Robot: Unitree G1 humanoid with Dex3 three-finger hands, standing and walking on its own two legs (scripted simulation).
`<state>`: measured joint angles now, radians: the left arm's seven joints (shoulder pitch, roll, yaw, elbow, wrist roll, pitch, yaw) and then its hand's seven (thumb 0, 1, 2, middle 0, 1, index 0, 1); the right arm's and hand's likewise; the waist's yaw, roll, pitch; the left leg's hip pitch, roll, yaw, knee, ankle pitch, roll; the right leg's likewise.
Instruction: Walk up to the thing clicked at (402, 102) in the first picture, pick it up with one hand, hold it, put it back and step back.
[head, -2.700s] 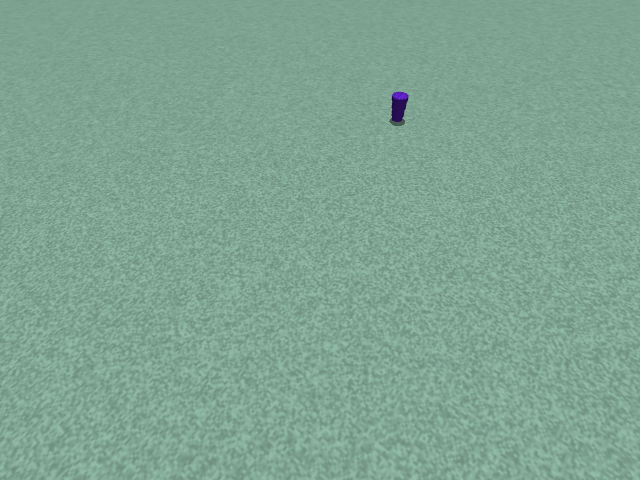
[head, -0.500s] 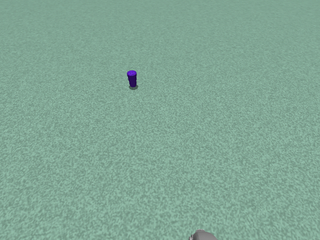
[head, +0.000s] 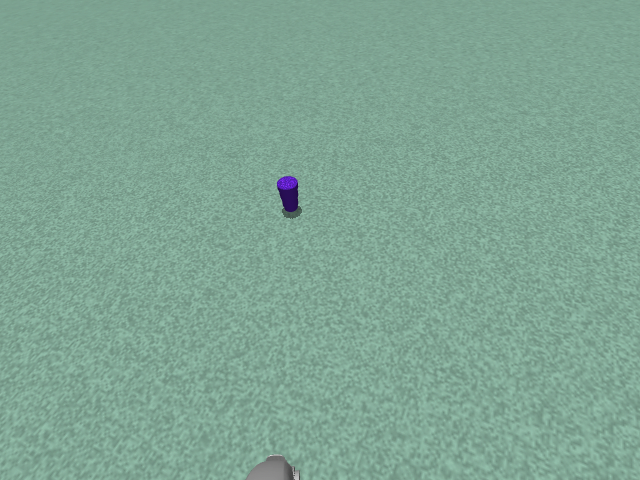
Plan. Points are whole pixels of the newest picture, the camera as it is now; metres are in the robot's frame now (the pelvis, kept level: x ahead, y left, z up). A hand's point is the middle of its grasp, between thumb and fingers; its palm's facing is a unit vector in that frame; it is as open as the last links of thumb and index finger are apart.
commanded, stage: walk up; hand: left
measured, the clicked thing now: (289, 195) +1.36 +0.28 -0.70
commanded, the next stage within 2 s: none
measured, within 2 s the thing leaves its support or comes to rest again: neither
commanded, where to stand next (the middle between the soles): +1.01 +0.06 m, yaw -1 degrees
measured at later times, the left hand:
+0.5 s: hand (177, 350) +0.35 +0.30 -0.14, palm faces -0.08 -0.92 -0.37, open 7.4 cm
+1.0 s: hand (187, 291) +0.49 +0.33 -0.16, palm faces +0.01 -0.92 -0.38, open 7.4 cm
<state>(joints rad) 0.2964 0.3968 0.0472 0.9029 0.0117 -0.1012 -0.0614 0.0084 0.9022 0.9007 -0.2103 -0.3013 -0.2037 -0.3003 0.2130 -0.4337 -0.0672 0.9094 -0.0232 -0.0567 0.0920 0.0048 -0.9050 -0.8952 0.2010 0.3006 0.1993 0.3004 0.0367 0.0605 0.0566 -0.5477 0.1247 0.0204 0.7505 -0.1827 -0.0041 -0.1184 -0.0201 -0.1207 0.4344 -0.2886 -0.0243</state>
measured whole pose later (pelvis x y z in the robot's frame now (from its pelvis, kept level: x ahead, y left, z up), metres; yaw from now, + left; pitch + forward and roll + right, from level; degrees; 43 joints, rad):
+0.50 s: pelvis +0.26 +0.02 -0.01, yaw -1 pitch -2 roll +2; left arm 0.22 0.43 0.06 0.93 0.01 -0.06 -0.09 0.01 0.91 0.90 -0.21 -0.30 -0.20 -0.30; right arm 0.32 -0.42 -0.05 0.89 -0.01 -0.08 0.07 0.00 -0.90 -0.89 0.21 0.30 0.20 0.30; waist -0.03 -0.02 0.07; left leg -0.09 0.04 0.13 0.48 -0.34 0.00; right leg -0.49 -0.12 -0.04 0.66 -0.15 -0.01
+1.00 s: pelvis +0.47 +0.04 -0.02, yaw +1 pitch -3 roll -2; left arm 0.35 0.45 0.06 0.91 0.02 -0.08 -0.05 0.01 0.90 0.90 -0.21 -0.30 -0.20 -0.30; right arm 0.23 -0.43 -0.08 0.92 -0.03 -0.06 0.09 0.00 -0.90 -0.90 0.20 0.30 0.20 0.30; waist 0.04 0.00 0.05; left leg -0.41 0.07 0.07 0.59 -0.15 0.02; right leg -0.12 -0.10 -0.11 0.62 -0.43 0.01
